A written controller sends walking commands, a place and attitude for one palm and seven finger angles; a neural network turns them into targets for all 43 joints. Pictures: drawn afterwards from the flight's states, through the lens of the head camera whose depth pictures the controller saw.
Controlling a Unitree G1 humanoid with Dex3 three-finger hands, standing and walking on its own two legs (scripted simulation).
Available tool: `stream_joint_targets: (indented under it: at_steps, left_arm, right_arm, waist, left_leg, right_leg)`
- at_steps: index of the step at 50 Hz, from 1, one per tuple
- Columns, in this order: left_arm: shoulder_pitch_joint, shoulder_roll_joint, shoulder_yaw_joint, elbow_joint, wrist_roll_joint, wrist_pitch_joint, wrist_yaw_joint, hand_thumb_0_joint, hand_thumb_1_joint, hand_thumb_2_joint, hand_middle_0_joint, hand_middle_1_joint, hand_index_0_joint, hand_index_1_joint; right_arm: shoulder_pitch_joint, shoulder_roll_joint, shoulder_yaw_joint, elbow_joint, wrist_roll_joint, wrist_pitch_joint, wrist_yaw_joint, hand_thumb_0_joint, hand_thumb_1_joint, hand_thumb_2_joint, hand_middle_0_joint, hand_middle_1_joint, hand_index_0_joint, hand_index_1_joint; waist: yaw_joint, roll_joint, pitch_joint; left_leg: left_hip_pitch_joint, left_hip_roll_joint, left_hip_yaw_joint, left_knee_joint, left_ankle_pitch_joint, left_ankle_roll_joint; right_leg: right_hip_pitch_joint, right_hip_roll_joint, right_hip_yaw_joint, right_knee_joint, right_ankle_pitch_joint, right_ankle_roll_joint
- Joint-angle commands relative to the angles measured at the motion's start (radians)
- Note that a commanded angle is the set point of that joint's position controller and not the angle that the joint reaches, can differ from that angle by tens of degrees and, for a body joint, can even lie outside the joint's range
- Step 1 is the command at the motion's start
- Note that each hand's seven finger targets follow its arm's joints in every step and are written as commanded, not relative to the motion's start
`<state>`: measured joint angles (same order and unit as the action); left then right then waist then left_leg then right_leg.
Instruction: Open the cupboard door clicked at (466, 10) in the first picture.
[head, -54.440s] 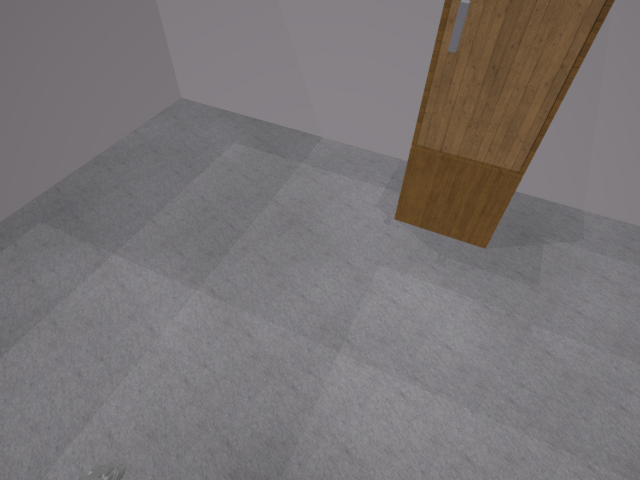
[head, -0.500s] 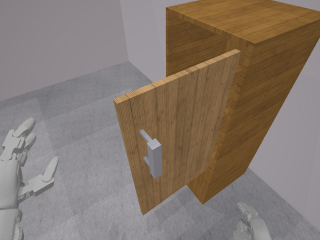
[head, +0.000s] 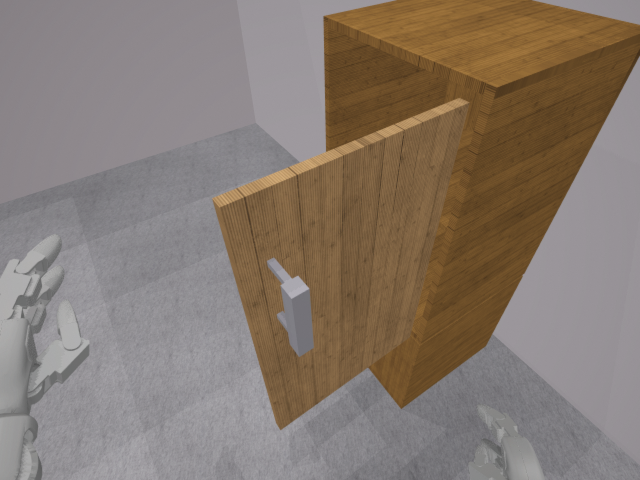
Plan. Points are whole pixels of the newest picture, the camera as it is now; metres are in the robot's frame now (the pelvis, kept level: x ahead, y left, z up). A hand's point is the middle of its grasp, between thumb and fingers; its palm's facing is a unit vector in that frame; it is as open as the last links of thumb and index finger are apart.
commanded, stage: step back with the hand held close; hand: left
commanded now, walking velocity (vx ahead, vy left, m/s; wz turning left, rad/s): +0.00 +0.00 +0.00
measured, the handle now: (289, 307) +0.30 +0.09 +0.08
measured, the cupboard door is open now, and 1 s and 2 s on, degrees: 92 92 92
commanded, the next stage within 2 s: stop stepping back and stand still in 1.18 s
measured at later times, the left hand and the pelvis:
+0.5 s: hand (44, 378) +0.15 +0.28 +0.14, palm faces +0.34 -0.79 -0.50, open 7.4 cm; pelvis -0.05 +0.03 -0.01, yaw -1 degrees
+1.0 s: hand out of the picture +0.08 +0.31 +0.16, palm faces +0.44 -0.76 -0.47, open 7.4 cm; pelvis -0.13 +0.05 -0.02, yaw +1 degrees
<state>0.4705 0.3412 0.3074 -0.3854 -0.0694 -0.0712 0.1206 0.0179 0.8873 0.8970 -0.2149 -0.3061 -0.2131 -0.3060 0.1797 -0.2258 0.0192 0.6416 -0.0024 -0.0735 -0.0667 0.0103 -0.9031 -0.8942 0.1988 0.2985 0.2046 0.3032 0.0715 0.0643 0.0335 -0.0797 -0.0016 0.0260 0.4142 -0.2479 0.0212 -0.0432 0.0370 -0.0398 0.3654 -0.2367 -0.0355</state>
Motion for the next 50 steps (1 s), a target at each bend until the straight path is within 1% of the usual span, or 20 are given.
stream_joint_targets:
  at_steps: [1,2,3,5,7,11,16,23,28,32,35,38,40,42,43,44,45,46,48,50]
  left_arm:
    - [-0.084,0.182,0.126,-0.210,-0.003,-0.071,0.015,0.000,0.900,0.900,-0.200,-0.300,-0.200,-0.300]
    - [-0.160,0.223,0.151,-0.258,-0.004,-0.077,0.020,0.000,0.900,0.900,-0.200,-0.300,-0.200,-0.300]
    - [-0.300,0.382,0.310,-0.296,0.003,-0.127,0.029,0.000,0.900,0.900,-0.200,-0.300,-0.200,-0.300]
    - [-0.048,0.216,0.188,-0.141,0.002,-0.124,0.000,0.000,0.900,0.900,-0.200,-0.300,-0.200,-0.300]
    - [0.024,0.174,0.143,-0.160,0.006,-0.119,-0.010,0.000,0.900,0.900,-0.200,-0.300,-0.200,-0.300]
    - [0.059,0.219,0.177,-0.239,0.011,-0.120,0.006,0.000,0.900,0.900,-0.200,-0.300,-0.200,-0.300]
    - [0.076,0.270,0.231,-0.314,0.012,-0.126,0.029,0.000,0.900,0.900,-0.200,-0.300,-0.200,-0.300]
    - [0.109,0.254,0.238,-0.333,0.023,-0.147,0.041,0.000,0.900,0.900,-0.200,-0.300,-0.200,-0.300]
    - [0.074,0.239,0.250,-0.335,0.048,-0.175,0.047,0.000,0.900,0.900,-0.200,-0.300,-0.200,-0.300]
    - [0.045,0.238,0.257,-0.332,0.056,-0.193,0.048,0.000,0.900,0.900,-0.200,-0.300,-0.200,-0.300]
    - [0.027,0.226,0.243,-0.341,0.054,-0.195,0.045,0.000,0.900,0.900,-0.200,-0.300,-0.200,-0.300]
    - [0.005,0.251,0.242,-0.362,0.047,-0.201,0.057,0.000,0.900,0.900,-0.200,-0.300,-0.200,-0.300]
    - [0.010,0.241,0.230,-0.365,0.040,-0.200,0.066,0.000,0.900,0.900,-0.200,-0.300,-0.200,-0.300]
    - [0.013,0.261,0.253,-0.384,0.039,-0.200,0.069,0.000,0.900,0.900,-0.200,-0.300,-0.200,-0.300]
    - [0.015,0.272,0.268,-0.393,0.038,-0.202,0.070,0.000,0.900,0.900,-0.200,-0.300,-0.200,-0.300]
    - [0.026,0.277,0.280,-0.431,0.042,-0.220,0.069,0.000,0.900,0.900,-0.200,-0.300,-0.200,-0.300]
    - [0.044,0.278,0.304,-0.429,0.047,-0.234,0.067,0.000,0.900,0.900,-0.200,-0.300,-0.200,-0.300]
    - [0.032,0.277,0.311,-0.429,0.054,-0.242,0.064,0.000,0.900,0.900,-0.200,-0.300,-0.200,-0.300]
    - [0.015,0.273,0.301,-0.413,0.041,-0.245,0.070,0.000,0.900,0.900,-0.200,-0.300,-0.200,-0.300]
    - [0.064,0.227,0.258,-0.371,0.027,-0.231,0.069,0.000,0.900,0.900,-0.200,-0.300,-0.200,-0.300]
  right_arm:
    - [-0.138,-0.101,-0.038,-0.157,0.002,-0.058,-0.012,0.000,-0.900,-0.900,0.200,0.300,0.200,0.300]
    - [-0.144,-0.107,-0.037,-0.158,0.005,-0.061,-0.013,0.000,-0.900,-0.900,0.200,0.300,0.200,0.300]
    - [-0.120,-0.103,-0.022,-0.198,0.022,-0.045,-0.010,0.000,-0.900,-0.900,0.200,0.300,0.200,0.300]
    - [-0.113,-0.108,-0.044,-0.174,0.011,-0.021,-0.007,0.000,-0.900,-0.900,0.200,0.300,0.200,0.300]
    - [-0.109,-0.116,-0.053,-0.189,0.012,-0.001,0.000,0.000,-0.900,-0.900,0.200,0.300,0.200,0.300]
    - [-0.103,-0.120,-0.066,-0.211,0.016,0.021,-0.009,0.000,-0.900,-0.900,0.200,0.300,0.200,0.300]
    - [-0.102,-0.114,-0.073,-0.235,0.021,0.033,-0.022,0.000,-0.900,-0.900,0.200,0.300,0.200,0.300]
    - [-0.088,-0.130,-0.079,-0.249,0.017,0.016,-0.026,0.000,-0.900,-0.900,0.200,0.300,0.200,0.300]
    - [-0.072,-0.143,-0.078,-0.256,0.012,-0.018,-0.026,0.000,-0.900,-0.900,0.200,0.300,0.200,0.300]
    - [-0.055,-0.131,-0.080,-0.249,0.011,-0.041,-0.022,0.000,-0.900,-0.900,0.200,0.300,0.200,0.300]
    - [-0.043,-0.127,-0.082,-0.238,0.008,-0.047,-0.019,0.000,-0.900,-0.900,0.200,0.300,0.200,0.300]
    - [-0.022,-0.121,-0.089,-0.204,0.002,-0.045,-0.012,0.000,-0.900,-0.900,0.200,0.300,0.200,0.300]
    - [-0.024,-0.098,-0.076,-0.188,0.004,-0.043,-0.005,0.000,-0.900,-0.900,0.200,0.300,0.200,0.300]
    - [-0.046,-0.094,-0.070,-0.190,0.005,-0.043,-0.010,0.000,-0.900,-0.900,0.200,0.300,0.200,0.300]
    - [-0.062,-0.109,-0.073,-0.191,0.001,-0.043,-0.019,0.000,-0.900,-0.900,0.200,0.300,0.200,0.300]
    - [-0.076,-0.126,-0.073,-0.205,0.000,-0.052,-0.024,0.000,-0.900,-0.900,0.200,0.300,0.200,0.300]
    - [-0.082,-0.121,-0.071,-0.210,-0.004,-0.066,-0.024,0.000,-0.900,-0.900,0.200,0.300,0.200,0.300]
    - [-0.064,-0.115,-0.078,-0.206,-0.018,-0.082,-0.023,0.000,-0.900,-0.900,0.200,0.300,0.200,0.300]
    - [-0.046,-0.097,-0.089,-0.182,-0.016,-0.098,-0.015,0.000,-0.900,-0.900,0.200,0.300,0.200,0.300]
    - [-0.039,-0.100,-0.091,-0.151,-0.014,-0.114,-0.003,0.000,-0.900,-0.900,0.200,0.300,0.200,0.300]
  waist:
    - [-0.001,-0.021,-0.077]
    - [0.000,-0.011,-0.103]
    - [-0.041,0.036,0.026]
    - [-0.047,-0.115,-0.025]
    - [-0.053,-0.085,-0.075]
    - [-0.055,-0.060,-0.180]
    - [-0.055,-0.041,-0.208]
    - [-0.056,0.045,-0.139]
    - [-0.057,0.105,-0.085]
    - [-0.065,0.041,-0.072]
    - [-0.073,-0.044,-0.083]
    - [-0.084,-0.173,-0.087]
    - [-0.090,-0.218,-0.131]
    - [-0.086,-0.174,-0.109]
    - [-0.084,-0.055,-0.077]
    - [-0.071,0.125,-0.082]
    - [-0.066,0.277,-0.122]
    - [-0.078,0.275,-0.130]
    - [-0.075,0.068,-0.133]
    - [-0.074,0.068,-0.161]
  left_leg:
    - [0.023,0.021,-0.028,-0.046,0.230,0.010]
    - [0.027,0.019,-0.032,-0.044,0.221,0.010]
    - [-0.050,0.034,-0.070,-0.027,0.137,0.023]
    - [-0.036,0.036,-0.072,0.029,0.156,0.029]
    - [-0.038,0.045,-0.052,0.046,0.195,0.028]
    - [-0.037,0.077,-0.053,0.043,0.323,0.023]
    - [-0.102,0.098,-0.082,0.038,0.347,0.022]
    - [-0.298,0.131,-0.149,-0.034,0.078,0.044]
    - [-0.580,0.198,-0.233,-0.174,-0.335,0.090]
    - [-0.610,0.199,-0.245,-0.150,-0.367,0.098]
    - [-0.538,0.133,-0.180,-0.040,-0.365,0.069]
    - [-0.258,0.023,-0.087,0.315,-0.213,0.002]
    - [-0.184,0.009,-0.068,0.422,-0.125,-0.006]
    - [-0.173,0.034,-0.082,0.249,-0.116,0.001]
    - [-0.217,0.068,-0.129,0.089,-0.093,0.016]
    - [-0.312,0.163,-0.237,-0.040,-0.075,0.052]
    - [-0.481,0.297,-0.379,-0.224,-0.272,0.097]
    - [-0.578,0.366,-0.469,-0.329,-0.390,0.145]
    - [-0.355,0.339,-0.398,-0.177,-0.033,0.156]
    - [-0.203,0.310,-0.315,-0.142,0.159,0.141]
  right_leg:
    - [-0.034,-0.046,0.051,-0.067,0.192,0.013]
    - [-0.026,-0.048,0.057,-0.069,0.183,0.012]
    - [-0.143,-0.099,0.151,-0.118,0.208,0.009]
    - [-0.157,-0.130,0.161,-0.118,0.255,0.016]
    - [-0.154,-0.143,0.147,-0.088,0.311,0.032]
    - [-0.114,-0.137,0.126,-0.002,0.413,0.034]
    - [-0.099,-0.128,0.128,0.064,0.403,0.027]
    - [-0.113,-0.096,0.126,0.111,0.122,0.022]
    - [0.003,-0.045,0.090,0.286,0.001,0.039]
    - [-0.009,-0.043,0.111,0.303,-0.012,0.030]
    - [-0.110,-0.092,0.187,0.193,-0.095,0.005]
    - [-0.452,-0.267,0.381,-0.072,-0.292,-0.092]
    - [-0.456,-0.324,0.332,-0.055,-0.099,-0.106]
    - [-0.441,-0.279,0.259,0.020,-0.018,-0.069]
    - [-0.420,-0.207,0.203,0.095,-0.029,-0.033]
    - [-0.348,-0.099,0.134,0.219,-0.043,0.018]
    - [-0.177,-0.006,0.053,0.467,-0.134,0.051]
    - [-0.121,0.031,0.083,0.714,-0.220,0.053]
    - [-0.326,0.005,0.130,0.753,-0.271,0.039]
    - [-0.384,-0.002,0.099,0.685,-0.287,0.052]
